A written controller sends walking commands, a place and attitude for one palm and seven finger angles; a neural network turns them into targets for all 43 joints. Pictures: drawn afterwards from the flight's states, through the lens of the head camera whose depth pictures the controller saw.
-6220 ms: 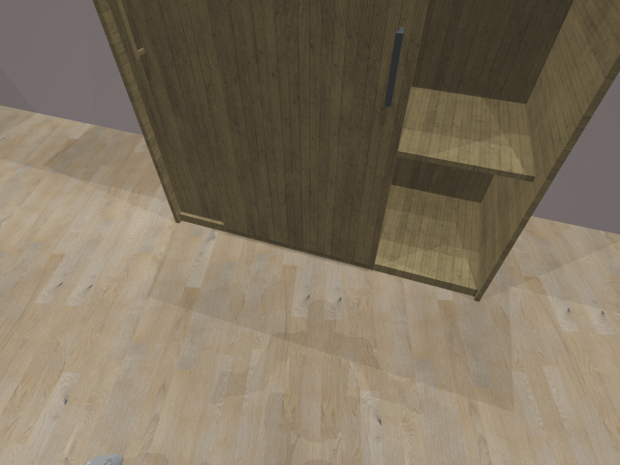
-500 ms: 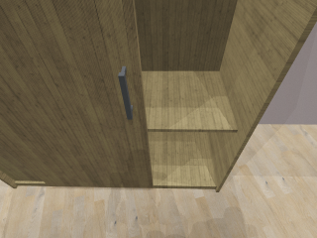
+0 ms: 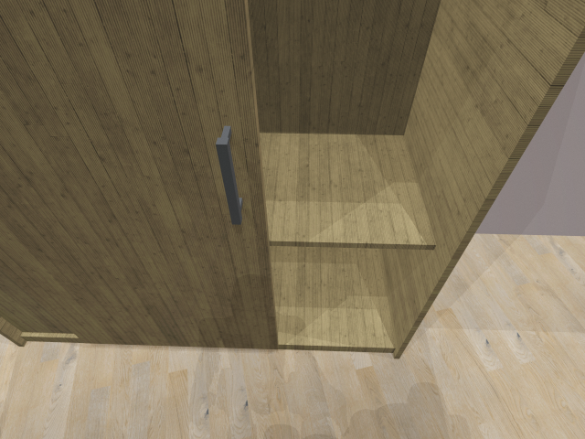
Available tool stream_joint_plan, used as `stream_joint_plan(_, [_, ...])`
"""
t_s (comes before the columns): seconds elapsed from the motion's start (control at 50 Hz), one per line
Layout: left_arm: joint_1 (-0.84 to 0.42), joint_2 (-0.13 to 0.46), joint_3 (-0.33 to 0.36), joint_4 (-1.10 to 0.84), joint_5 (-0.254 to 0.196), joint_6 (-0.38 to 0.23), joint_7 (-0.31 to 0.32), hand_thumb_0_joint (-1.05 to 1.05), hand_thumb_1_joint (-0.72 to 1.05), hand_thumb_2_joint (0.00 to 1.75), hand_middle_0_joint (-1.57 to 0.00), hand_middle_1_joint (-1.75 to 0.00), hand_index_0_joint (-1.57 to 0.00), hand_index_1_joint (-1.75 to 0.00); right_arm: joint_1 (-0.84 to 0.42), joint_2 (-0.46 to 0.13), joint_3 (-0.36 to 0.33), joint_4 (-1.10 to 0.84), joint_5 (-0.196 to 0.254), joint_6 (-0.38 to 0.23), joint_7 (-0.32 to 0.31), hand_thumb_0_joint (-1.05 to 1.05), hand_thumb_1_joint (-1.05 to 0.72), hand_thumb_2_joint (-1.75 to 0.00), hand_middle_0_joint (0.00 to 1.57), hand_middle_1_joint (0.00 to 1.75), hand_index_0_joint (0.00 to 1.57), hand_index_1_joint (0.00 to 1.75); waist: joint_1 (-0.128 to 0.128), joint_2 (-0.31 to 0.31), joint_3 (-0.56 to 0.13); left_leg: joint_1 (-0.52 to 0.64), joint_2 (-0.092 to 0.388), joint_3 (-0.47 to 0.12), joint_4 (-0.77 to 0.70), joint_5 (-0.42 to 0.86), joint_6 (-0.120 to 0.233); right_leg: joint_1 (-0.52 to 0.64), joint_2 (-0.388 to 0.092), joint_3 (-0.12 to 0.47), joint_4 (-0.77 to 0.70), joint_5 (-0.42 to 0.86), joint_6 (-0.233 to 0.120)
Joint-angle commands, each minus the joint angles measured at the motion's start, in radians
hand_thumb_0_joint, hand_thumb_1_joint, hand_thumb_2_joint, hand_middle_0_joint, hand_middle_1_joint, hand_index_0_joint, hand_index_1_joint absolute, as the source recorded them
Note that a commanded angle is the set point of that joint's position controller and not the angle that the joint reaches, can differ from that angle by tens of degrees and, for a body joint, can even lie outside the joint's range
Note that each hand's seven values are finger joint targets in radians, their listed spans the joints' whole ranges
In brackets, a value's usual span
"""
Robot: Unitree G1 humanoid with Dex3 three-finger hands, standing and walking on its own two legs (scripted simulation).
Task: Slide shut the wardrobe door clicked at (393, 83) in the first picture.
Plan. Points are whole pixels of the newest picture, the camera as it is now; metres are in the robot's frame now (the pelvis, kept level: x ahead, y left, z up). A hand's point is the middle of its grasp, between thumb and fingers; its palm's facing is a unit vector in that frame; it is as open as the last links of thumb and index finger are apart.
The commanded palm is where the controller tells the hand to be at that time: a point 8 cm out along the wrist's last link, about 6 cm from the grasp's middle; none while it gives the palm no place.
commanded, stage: look again from close up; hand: left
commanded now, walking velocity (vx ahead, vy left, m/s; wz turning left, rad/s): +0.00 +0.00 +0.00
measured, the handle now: (232, 178) +0.49 +0.13 +0.08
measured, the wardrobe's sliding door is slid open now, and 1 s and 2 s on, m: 0.40 0.40 0.40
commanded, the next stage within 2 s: raise the hand with hooked fingers in 0.24 s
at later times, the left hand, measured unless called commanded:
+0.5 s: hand (157, 418) +0.16 +0.19 -0.05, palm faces +0.27 -0.95 -0.17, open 7.4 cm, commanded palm +0.10 +0.23 -0.05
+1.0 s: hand (141, 406) +0.16 +0.20 -0.01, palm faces +0.00 -1.00 -0.06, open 10.0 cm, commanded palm +0.14 +0.27 +0.00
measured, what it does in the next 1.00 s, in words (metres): lowers itself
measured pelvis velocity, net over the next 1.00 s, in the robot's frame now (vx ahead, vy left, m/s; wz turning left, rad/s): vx -0.05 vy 0.00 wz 0.05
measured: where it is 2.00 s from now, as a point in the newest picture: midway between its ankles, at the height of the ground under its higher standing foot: outside the picture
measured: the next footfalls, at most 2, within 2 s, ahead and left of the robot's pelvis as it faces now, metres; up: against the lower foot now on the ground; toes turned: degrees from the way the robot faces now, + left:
none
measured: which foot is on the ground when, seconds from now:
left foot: down 0.00-1.00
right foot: down 0.00-1.00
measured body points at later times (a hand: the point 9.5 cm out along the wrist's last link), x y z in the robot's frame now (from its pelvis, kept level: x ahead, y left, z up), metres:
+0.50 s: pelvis -0.01 -0.01 -0.01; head +0.00 -0.02 +0.44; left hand +0.14 +0.24 -0.03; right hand +0.08 -0.25 -0.14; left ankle -0.03 +0.12 -0.74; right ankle -0.01 -0.11 -0.74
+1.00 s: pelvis -0.05 +0.00 -0.07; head +0.00 +0.01 +0.38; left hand +0.16 +0.26 +0.00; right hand +0.16 -0.20 -0.14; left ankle -0.03 +0.12 -0.74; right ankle -0.01 -0.11 -0.74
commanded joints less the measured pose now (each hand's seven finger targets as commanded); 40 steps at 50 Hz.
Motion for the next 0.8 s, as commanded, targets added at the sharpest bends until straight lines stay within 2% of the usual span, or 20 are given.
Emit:
stream_joint_plan(0.0, [0.053,0.123,0.02,-0.027,-0.004,-0.016,0.006,0.0,0.9,0.9,-0.2,-0.3,-0.2,-0.3,0.056,-0.089,-0.017,-0.017,0.0,-0.011,-0.005,0.0,-0.9,-0.9,0.2,0.3,0.2,0.3,-0.002,0.002,0.015,-0.024,0.085,-0.072,-0.076,0.183,0.028,0.013,-0.095,0.103,-0.092,0.236,-0.028])
stream_joint_plan(0.26, [0.065,0.116,0.02,-0.019,-0.003,-0.016,0.006,0.0,0.9,0.9,-0.2,-0.3,-0.2,-0.3,0.054,-0.079,-0.015,-0.006,0.002,-0.007,-0.007,0.0,-0.9,-0.9,0.2,0.3,0.2,0.3,0.001,-0.028,0.026,-0.026,0.087,-0.072,-0.082,0.169,0.025,0.023,-0.092,0.099,-0.114,0.231,-0.028])
stream_joint_plan(0.3, [0.065,0.117,0.021,-0.02,-0.003,-0.015,0.006,0.0,0.9,0.9,-0.2,-0.3,-0.2,-0.3,0.057,-0.082,-0.014,-0.006,0.001,-0.008,-0.007,0.0,-0.9,-0.9,0.2,0.3,0.2,0.3,0.001,-0.004,0.023,-0.028,0.086,-0.072,-0.083,0.182,0.024,0.028,-0.095,0.099,-0.109,0.24,-0.029])
stream_joint_plan(0.32, [0.176,0.131,0.028,0.022,0.006,-0.033,0.048,0.0,0.9,0.9,-0.2,-0.3,-0.2,-0.3,-0.056,-0.103,-0.033,-0.075,0.012,-0.013,0.0,0.0,-0.9,-0.9,0.2,0.3,0.2,0.3,0.05,-0.149,0.047,-0.118,0.093,-0.021,0.172,0.182,-0.003,0.042,-0.166,0.174,-0.109,0.794,0.025])
stream_joint_plan(0.34, [-0.593,0.329,0.111,-1.521,-0.218,-0.262,0.027,0.0,0.88,0.89,-0.2,-0.32,-0.2,-0.32,-0.006,-0.272,-0.05,-0.416,0.061,-0.165,-0.048,0.0,-0.9,-0.9,0.2,0.3,0.2,0.3,-0.09,0.107,-0.446,0.137,-0.009,-0.023,-0.001,0.274,0.04,0.135,-0.081,0.108,-0.016,0.57,-0.011])
stream_joint_plan(0.36, [-0.455,0.415,0.21,-1.491,-0.16,-0.252,0.094,0.0,0.85,0.88,-0.2,-0.33,-0.2,-0.33,-0.108,-0.17,-0.027,-0.376,0.065,-0.238,-0.089,0.0,-0.9,-0.9,0.2,0.3,0.2,0.3,-0.039,0.202,-0.36,0.136,0.003,0.02,0.018,0.271,0.042,0.051,-0.011,0.077,0.005,0.324,-0.018])
stream_joint_plan(0.38, [0.067,0.071,0.024,-1.219,-0.147,-0.112,0.091,0.0,0.83,0.87,-0.21,-0.34,-0.21,-0.34,-0.07,-0.139,-0.047,-0.408,0.05,-0.286,-0.079,0.0,-0.9,-0.9,0.2,0.3,0.2,0.3,-0.017,0.212,-0.273,0.061,0.012,-0.018,-0.02,0.336,0.036,0.005,0.013,0.004,0.025,0.196,-0.027])
stream_joint_plan(0.4, [0.113,-0.028,-0.011,-1.123,-0.19,-0.068,0.082,0.0,0.81,0.86,-0.21,-0.36,-0.21,-0.36,-0.064,-0.157,-0.049,-0.376,0.071,-0.3,-0.082,0.0,-0.9,-0.9,0.2,0.3,0.2,0.3,-0.038,0.109,-0.157,-0.007,0.006,-0.042,0.026,0.289,0.024,-0.067,0.007,-0.036,0.015,0.183,-0.01])
stream_joint_plan(0.42, [0.0,0.029,0.025,-1.22,-0.195,-0.115,0.067,0.0,0.78,0.85,-0.21,-0.37,-0.21,-0.37,-0.083,-0.189,-0.062,-0.444,0.061,-0.316,-0.079,0.0,-0.9,-0.9,0.2,0.3,0.2,0.3,-0.057,0.055,-0.065,-0.072,-0.007,-0.061,0.065,0.215,0.028,-0.138,0.005,-0.036,0.013,0.159,0.002])
stream_joint_plan(0.44, [0.016,0.088,0.097,-1.168,-0.184,-0.169,0.044,0.0,0.76,0.84,-0.21,-0.39,-0.21,-0.39,-0.062,-0.203,-0.081,-0.449,0.038,-0.323,-0.075,0.0,-0.9,-0.9,0.2,0.3,0.2,0.3,-0.071,-0.055,-0.083,-0.123,-0.015,-0.052,0.112,0.163,0.029,-0.204,0.01,-0.045,0.02,0.102,0.007])
stream_joint_plan(0.46, [0.139,0.076,0.137,-1.05,-0.185,-0.214,0.002,0.0,0.74,0.83,-0.21,-0.4,-0.21,-0.4,-0.062,-0.199,-0.094,-0.477,0.029,-0.328,-0.063,0.0,-0.9,-0.9,0.2,0.3,0.2,0.3,-0.035,-0.123,-0.064,-0.201,-0.027,-0.049,0.153,0.138,0.023,-0.235,0.013,-0.048,0.045,0.068,0.007])
stream_joint_plan(0.5, [0.346,-0.018,0.125,-0.895,-0.224,-0.351,-0.12,0.0,0.69,0.81,-0.22,-0.43,-0.22,-0.43,-0.103,-0.181,-0.107,-0.532,0.021,-0.329,-0.033,0.0,-0.9,-0.9,0.2,0.3,0.2,0.3,0.029,-0.303,-0.056,-0.38,-0.027,-0.041,0.243,0.067,0.007,-0.305,0.015,-0.035,0.149,0.016,0.01])
stream_joint_plan(0.52, [0.391,-0.012,0.149,-0.9,-0.251,-0.432,-0.19,0.0,0.67,0.8,-0.22,-0.45,-0.22,-0.45,-0.113,-0.183,-0.117,-0.557,0.022,-0.327,-0.016,0.0,-0.9,-0.9,0.2,0.3,0.2,0.3,0.045,-0.303,-0.083,-0.445,-0.031,-0.034,0.29,0.042,0.0,-0.311,0.01,-0.018,0.195,0.016,0.008])
stream_joint_plan(0.54, [0.394,0.006,0.163,-0.917,-0.271,-0.509,-0.265,0.0,0.64,0.79,-0.22,-0.47,-0.22,-0.47,-0.13,-0.188,-0.123,-0.593,0.024,-0.326,0.001,0.0,-0.9,-0.9,0.2,0.3,0.2,0.3,0.053,-0.251,-0.112,-0.494,-0.04,-0.025,0.338,0.026,-0.005,-0.315,0.001,0.004,0.237,0.03,0.005])
stream_joint_plan(0.58, [0.36,0.131,0.27,-0.924,-0.288,-0.586,-0.396,0.0,0.6,0.77,-0.22,-0.5,-0.22,-0.5,-0.141,-0.201,-0.132,-0.658,0.036,-0.318,0.024,0.0,-0.9,-0.9,0.2,0.3,0.2,0.3,0.066,-0.119,-0.194,-0.548,-0.051,-0.013,0.417,0.035,-0.007,-0.286,-0.027,0.067,0.298,0.087,-0.009])
stream_joint_plan(0.62, [0.3,0.168,0.306,-1.012,-0.311,-0.537,-0.425,0.0,0.55,0.75,-0.22,-0.53,-0.22,-0.53,-0.169,-0.202,-0.128,-0.734,0.048,-0.292,0.016,0.0,-0.9,-0.9,0.2,0.3,0.2,0.3,0.078,-0.086,-0.241,-0.58,-0.062,0.011,0.437,-0.01,0.011,-0.29,-0.027,0.097,0.294,-0.014,-0.004])
stream_joint_plan(0.66, [0.186,0.191,0.325,-1.145,-0.345,-0.492,-0.404,0.0,0.5,0.73,-0.23,-0.55,-0.23,-0.55,-0.176,-0.2,-0.118,-0.778,0.05,-0.269,-0.002,0.0,-0.9,-0.9,0.2,0.3,0.2,0.3,0.064,-0.044,-0.232,-0.585,-0.059,-0.001,0.451,-0.084,0.018,-0.347,-0.02,0.121,0.269,-0.184,-0.001])
stream_joint_plan(0.72, [0.069,0.184,0.299,-1.377,-0.32,-0.509,-0.316,0.0,0.43,0.7,-0.23,-0.6,-0.23,-0.6,-0.104,-0.178,-0.107,-0.784,0.038,-0.263,-0.015,0.0,-0.9,-0.9,0.2,0.3,0.2,0.3,0.018,0.087,-0.32,-0.497,-0.03,-0.032,0.464,-0.015,0.031,-0.393,0.009,0.064,0.334,-0.069,-0.007])
stream_joint_plan(0.76, [-0.03,0.205,0.269,-1.469,-0.3,-0.544,-0.289,0.0,0.39,0.68,-0.24,-0.63,-0.24,-0.63,-0.069,-0.185,-0.096,-0.759,0.027,-0.261,-0.025,0.0,-0.9,-0.9,0.2,0.3,0.2,0.3,-0.031,0.059,-0.322,-0.49,-0.015,-0.058,0.492,0.009,0.037,-0.43,0.026,0.049,0.363,-0.014,-0.006])
stream_joint_plan(0.78, [-0.048,0.193,0.247,-1.475,-0.286,-0.557,-0.293,0.0,0.36,0.67,-0.24,-0.64,-0.24,-0.64,-0.065,-0.186,-0.094,-0.745,0.027,-0.264,-0.031,0.0,-0.9,-0.9,0.2,0.3,0.2,0.3,-0.043,0.084,-0.331,-0.475,-0.011,-0.065,0.497,0.015,0.037,-0.447,0.028,0.041,0.37,-0.005,-0.008])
